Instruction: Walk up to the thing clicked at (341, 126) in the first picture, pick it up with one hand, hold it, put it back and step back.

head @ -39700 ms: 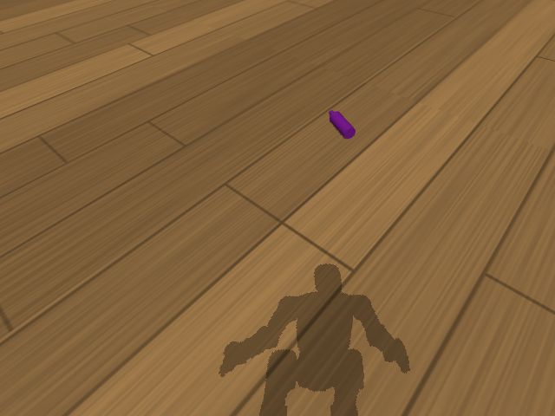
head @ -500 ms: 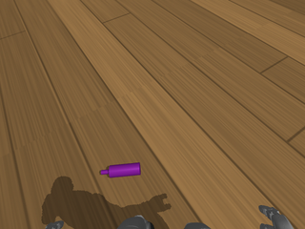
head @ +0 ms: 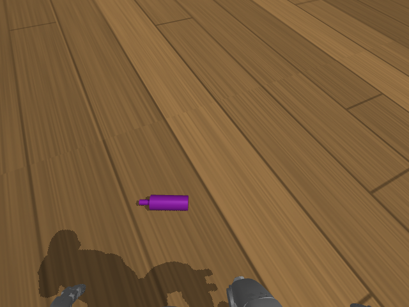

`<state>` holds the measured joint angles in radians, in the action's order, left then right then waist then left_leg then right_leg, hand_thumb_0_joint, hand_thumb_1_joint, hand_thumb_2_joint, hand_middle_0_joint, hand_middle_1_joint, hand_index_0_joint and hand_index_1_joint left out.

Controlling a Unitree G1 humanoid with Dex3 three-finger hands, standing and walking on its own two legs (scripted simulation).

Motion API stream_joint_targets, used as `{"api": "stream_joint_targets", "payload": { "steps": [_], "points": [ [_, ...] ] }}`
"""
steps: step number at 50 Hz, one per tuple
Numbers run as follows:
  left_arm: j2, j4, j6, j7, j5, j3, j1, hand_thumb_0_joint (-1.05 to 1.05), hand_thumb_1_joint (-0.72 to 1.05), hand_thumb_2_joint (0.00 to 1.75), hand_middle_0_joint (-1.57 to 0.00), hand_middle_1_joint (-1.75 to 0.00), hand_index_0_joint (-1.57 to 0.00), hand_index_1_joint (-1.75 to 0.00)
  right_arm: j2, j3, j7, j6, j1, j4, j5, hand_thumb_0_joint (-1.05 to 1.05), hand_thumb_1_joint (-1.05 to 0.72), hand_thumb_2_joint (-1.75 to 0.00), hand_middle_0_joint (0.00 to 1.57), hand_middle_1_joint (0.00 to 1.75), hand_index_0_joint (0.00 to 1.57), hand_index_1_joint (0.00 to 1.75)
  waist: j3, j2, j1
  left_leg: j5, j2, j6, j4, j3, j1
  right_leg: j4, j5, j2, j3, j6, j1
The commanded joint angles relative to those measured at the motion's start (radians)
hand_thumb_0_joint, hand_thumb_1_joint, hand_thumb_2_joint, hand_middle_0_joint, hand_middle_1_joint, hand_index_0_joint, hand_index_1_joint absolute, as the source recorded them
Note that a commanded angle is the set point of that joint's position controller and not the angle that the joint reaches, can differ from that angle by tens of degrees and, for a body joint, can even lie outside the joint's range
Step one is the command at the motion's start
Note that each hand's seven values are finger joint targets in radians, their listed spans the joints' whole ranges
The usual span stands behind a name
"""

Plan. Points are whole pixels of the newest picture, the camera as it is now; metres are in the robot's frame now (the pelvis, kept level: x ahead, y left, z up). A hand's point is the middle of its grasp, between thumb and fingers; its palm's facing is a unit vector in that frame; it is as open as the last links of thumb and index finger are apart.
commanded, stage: step back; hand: left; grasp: from above
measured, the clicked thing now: (163, 202) +0.65 +0.20 -0.73
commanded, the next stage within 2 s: none
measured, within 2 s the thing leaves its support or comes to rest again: neither
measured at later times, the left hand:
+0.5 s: hand out of the picture -0.08 +0.22 -0.13, palm faces -0.07 -0.90 -0.42, open 7.4 cm
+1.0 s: hand out of the picture -0.25 +0.19 -0.16, palm faces -0.07 -0.92 -0.39, open 7.3 cm
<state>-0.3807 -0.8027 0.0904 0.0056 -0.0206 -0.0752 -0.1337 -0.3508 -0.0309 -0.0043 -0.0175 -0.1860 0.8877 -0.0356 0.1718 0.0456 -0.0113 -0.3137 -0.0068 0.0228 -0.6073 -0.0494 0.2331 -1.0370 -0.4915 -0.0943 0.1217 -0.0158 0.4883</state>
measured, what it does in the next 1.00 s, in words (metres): walks backwards: right foot, then left foot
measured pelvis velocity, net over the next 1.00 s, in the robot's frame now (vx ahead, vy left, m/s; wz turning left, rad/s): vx -0.35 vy -0.08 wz -0.10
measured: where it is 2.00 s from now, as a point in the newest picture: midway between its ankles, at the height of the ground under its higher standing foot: outside the picture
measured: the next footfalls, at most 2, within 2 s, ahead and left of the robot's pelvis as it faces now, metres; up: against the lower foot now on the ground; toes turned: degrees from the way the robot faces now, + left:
right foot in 0.30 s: -0.11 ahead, -0.17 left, +0.00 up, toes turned -3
left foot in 0.64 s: -0.20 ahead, +0.07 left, +0.00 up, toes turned -2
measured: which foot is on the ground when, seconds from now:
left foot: down 0.00-0.34, up 0.36-0.62, down 0.64-1.00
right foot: up 0.00-0.28, down 0.30-0.68, up 0.70-0.98, down 1.00-1.00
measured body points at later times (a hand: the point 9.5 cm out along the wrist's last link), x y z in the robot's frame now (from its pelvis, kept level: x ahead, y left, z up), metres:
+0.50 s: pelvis -0.17 -0.04 +0.00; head -0.13 -0.07 +0.45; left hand -0.08 +0.27 -0.10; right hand -0.09 -0.38 -0.13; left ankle -0.16 +0.11 -0.65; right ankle -0.15 -0.16 -0.73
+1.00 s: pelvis -0.35 -0.08 -0.02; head -0.30 -0.07 +0.43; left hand -0.25 +0.24 -0.14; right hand -0.22 -0.41 -0.11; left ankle -0.24 +0.07 -0.73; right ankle -0.40 -0.22 -0.74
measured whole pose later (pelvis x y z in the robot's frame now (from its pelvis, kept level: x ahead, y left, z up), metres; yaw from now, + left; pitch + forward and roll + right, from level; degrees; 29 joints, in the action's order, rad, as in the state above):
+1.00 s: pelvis -0.35 -0.08 -0.02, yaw -6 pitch -2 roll +0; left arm -0.41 -0.88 0.03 -0.01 -0.02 -0.08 -0.22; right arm -0.40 -0.05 -0.01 -0.02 -0.09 0.82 -0.04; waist 0.13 0.02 0.03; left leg -0.21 0.09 0.00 -0.66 0.02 0.42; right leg -0.67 -0.45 0.00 0.07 0.01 0.20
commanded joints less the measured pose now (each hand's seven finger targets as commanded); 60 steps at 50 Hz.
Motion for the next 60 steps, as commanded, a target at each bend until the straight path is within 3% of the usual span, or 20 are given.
{"api": "stream_joint_targets", "payload": {
  "steps": [1,8,14,16,17,18,22,30,32,33,34,35,36,39,49,51,52,53,56,60],
  "points": [
    [-0.194,0.064,-0.025,0.005,0.01,-0.08,-0.101,0.0,0.9,0.9,-0.2,-0.3,-0.2,-0.3,-0.27,-0.079,-0.036,0.032,0.131,-0.121,-0.002,0.0,-0.9,-0.9,0.2,0.3,0.2,0.3,-0.126,-0.156,0.073,0.403,0.224,0.148,0.224,-0.144,0.001,-0.261,0.05,-0.041,0.09,-0.003,0.038],
    [-0.173,0.091,-0.044,0.004,-0.002,-0.07,-0.051,0.0,0.9,0.9,-0.2,-0.3,-0.2,-0.3,-0.287,-0.095,-0.042,0.027,-0.004,-0.123,0.008,0.0,-0.9,-0.9,0.2,0.3,0.2,0.3,-0.219,-0.217,-0.031,0.503,0.28,0.234,0.129,-0.169,-0.226,0.06,-0.031,0.046,0.022,0.065,0.012],
    [-0.183,-0.027,-0.051,-0.011,-0.007,-0.077,-0.252,0.0,0.9,0.9,-0.2,-0.3,-0.2,-0.3,-0.325,-0.1,-0.031,-0.006,0.111,-0.16,0.012,0.0,-0.9,-0.9,0.2,0.3,0.2,0.3,-0.279,-0.254,0.054,0.24,0.232,0.138,0.066,-0.121,0.058,0.572,0.206,0.084,-0.126,-0.007,-0.367],
    [-0.293,-0.006,-0.06,-0.014,-0.032,-0.106,-0.225,0.0,0.9,0.9,-0.2,-0.3,-0.2,-0.3,-0.237,-0.076,-0.031,-0.013,0.096,-0.177,0.029,0.0,-0.9,-0.9,0.2,0.3,0.2,0.3,-0.208,0.079,0.054,-0.112,0.018,0.019,-0.175,-0.043,0.339,0.677,0.133,0.28,0.244,-0.087,-0.373],
    [-0.397,0.049,-0.052,-0.014,-0.031,-0.122,-0.119,0.0,0.9,0.9,-0.2,-0.3,-0.2,-0.3,-0.223,-0.081,-0.049,-0.011,0.127,-0.19,0.033,0.0,-0.9,-0.9,0.2,0.3,0.2,0.3,-0.153,0.263,0.083,-0.298,-0.087,-0.027,-0.41,-0.029,0.31,0.767,0.082,0.469,0.414,-0.243,-0.113],
    [-0.408,0.087,-0.054,-0.007,-0.034,-0.116,-0.03,0.0,0.9,0.9,-0.2,-0.3,-0.2,-0.3,-0.277,-0.102,-0.055,-0.013,0.115,-0.169,0.027,0.0,-0.9,-0.9,0.2,0.3,0.2,0.3,-0.075,0.272,0.065,-0.3,-0.036,-0.031,-0.557,-0.095,0.218,0.831,0.028,0.526,0.492,-0.291,0.09],
    [-0.231,0.106,-0.062,0.007,-0.03,-0.082,0.074,0.0,0.9,0.9,-0.2,-0.3,-0.2,-0.3,-0.224,-0.071,-0.041,0.0,-0.013,-0.097,0.035,0.0,-0.9,-0.9,0.2,0.3,0.2,0.3,-0.116,0.117,-0.014,-0.142,-0.117,-0.028,-0.61,-0.086,0.255,0.615,0.424,0.268,0.046,-0.15,-0.128],
    [-0.22,0.131,-0.041,0.028,-0.017,-0.074,-0.037,0.0,0.9,0.9,-0.2,-0.3,-0.2,-0.3,-0.19,-0.059,-0.043,0.031,-0.068,-0.096,0.011,0.0,-0.9,-0.9,0.2,0.3,0.2,0.3,-0.266,0.182,0.036,-0.093,-0.005,-0.021,0.062,0.024,0.173,0.399,0.766,0.325,0.07,-0.167,-0.502],
    [-0.201,0.148,-0.021,0.017,-0.004,-0.058,-0.013,0.0,0.9,0.9,-0.2,-0.3,-0.2,-0.3,-0.21,-0.077,-0.042,0.033,-0.121,-0.064,0.003,0.0,-0.9,-0.9,0.2,0.3,0.2,0.3,-0.275,0.096,0.019,0.194,-0.008,-0.01,0.274,0.04,-0.008,0.318,0.609,0.274,0.027,-0.104,-0.354],
    [-0.159,0.149,-0.017,0.012,0.0,-0.047,-0.039,0.0,0.9,0.9,-0.2,-0.3,-0.2,-0.3,-0.268,-0.093,-0.042,0.033,-0.102,-0.069,-0.009,0.0,-0.9,-0.9,0.2,0.3,0.2,0.3,-0.278,-0.056,0.039,0.297,0.133,0.036,0.263,-0.164,-0.125,0.24,0.373,0.198,-0.013,-0.058,-0.159],
    [-0.134,0.156,-0.017,0.013,0.008,-0.042,-0.032,0.0,0.9,0.9,-0.2,-0.3,-0.2,-0.3,-0.364,-0.106,-0.038,0.027,-0.048,-0.088,-0.013,0.0,-0.9,-0.9,0.2,0.3,0.2,0.3,-0.24,-0.258,0.051,0.442,0.331,0.148,0.258,-0.407,-0.145,0.082,-0.067,0.033,-0.1,-0.015,0.053],
    [-0.206,0.154,-0.015,0.026,-0.002,-0.068,0.05,0.0,0.9,0.9,-0.2,-0.3,-0.2,-0.3,-0.443,-0.117,-0.038,0.026,-0.038,-0.106,-0.005,0.0,-0.9,-0.9,0.2,0.3,0.2,0.3,-0.205,-0.297,-0.025,0.393,0.457,0.284,0.278,-0.533,0.103,-0.099,-0.188,0.051,0.028,0.002,-0.058],
    [-0.245,0.138,-0.012,0.024,-0.003,-0.076,0.042,0.0,0.9,0.9,-0.2,-0.3,-0.2,-0.3,-0.41,-0.115,-0.047,0.034,0.035,-0.115,-0.004,0.0,-0.9,-0.9,0.2,0.3,0.2,0.3,-0.145,-0.262,0.006,0.347,0.473,0.304,0.292,-0.519,0.186,-0.216,-0.144,0.079,0.09,-0.001,-0.09],
    [-0.195,0.086,-0.008,0.008,0.012,-0.071,-0.055,0.0,0.9,0.9,-0.2,-0.3,-0.2,-0.3,-0.28,-0.075,-0.052,0.034,0.103,-0.133,-0.008,0.0,-0.9,-0.9,0.2,0.3,0.2,0.3,-0.157,-0.136,0.075,0.505,0.246,0.185,0.181,-0.146,0.056,-0.299,0.006,-0.005,0.098,-0.005,0.002],
    [-0.178,-0.072,-0.105,0.004,-0.007,-0.056,-0.164,0.0,0.9,0.9,-0.2,-0.3,-0.2,-0.3,-0.298,-0.088,-0.013,-0.014,0.036,-0.089,-0.001,0.0,-0.9,-0.9,0.2,0.3,0.2,0.3,-0.258,-0.235,0.023,0.01,0.162,0.138,0.011,-0.048,0.012,0.716,0.137,0.052,-0.153,-0.002,-0.347],
    [-0.295,-0.088,-0.117,0.012,-0.034,-0.086,-0.186,0.0,0.9,0.9,-0.2,-0.3,-0.2,-0.3,-0.17,-0.047,-0.01,-0.014,0.045,-0.126,0.01,0.0,-0.9,-0.9,0.2,0.3,0.2,0.3,-0.18,0.126,0.044,-0.231,-0.01,0.021,-0.247,0.01,0.405,0.734,-0.009,0.277,0.295,-0.078,-0.428],
    [-0.388,-0.037,-0.111,0.014,-0.035,-0.099,-0.093,0.0,0.9,0.9,-0.2,-0.3,-0.2,-0.3,-0.209,-0.065,-0.022,-0.014,0.12,-0.141,0.008,0.0,-0.9,-0.9,0.2,0.3,0.2,0.3,-0.119,0.131,0.081,-0.26,0.005,-0.024,-0.297,-0.122,0.303,0.817,-0.288,0.473,0.479,-0.205,-0.089],
    [-0.401,-0.017,-0.108,0.014,-0.036,-0.094,0.01,0.0,0.9,0.9,-0.2,-0.3,-0.2,-0.3,-0.271,-0.092,-0.02,-0.012,0.121,-0.106,0.008,0.0,-0.9,-0.9,0.2,0.3,0.2,0.3,-0.027,0.16,0.057,-0.223,0.032,-0.033,-0.377,-0.136,0.199,0.852,-0.423,0.503,0.52,-0.235,0.106],
    [-0.251,-0.035,-0.132,0.017,-0.022,-0.06,0.029,0.0,0.9,0.9,-0.2,-0.3,-0.2,-0.3,-0.226,-0.071,-0.001,0.001,0.053,-0.04,0.022,0.0,-0.9,-0.9,0.2,0.3,0.2,0.3,-0.013,0.049,0.001,-0.06,-0.033,-0.029,-0.355,-0.112,0.248,0.72,0.008,0.281,0.136,-0.121,-0.113],
    [-0.284,-0.068,-0.146,0.009,-0.029,-0.07,-0.095,0.0,0.9,0.9,-0.2,-0.3,-0.2,-0.3,-0.22,-0.062,0.012,0.018,0.08,-0.041,0.006,0.0,-0.9,-0.9,0.2,0.3,0.2,0.3,-0.05,0.141,0.073,-0.123,-0.01,-0.042,-0.192,-0.056,0.263,0.719,-0.052,0.299,0.167,-0.131,-0.258]
  ]
}}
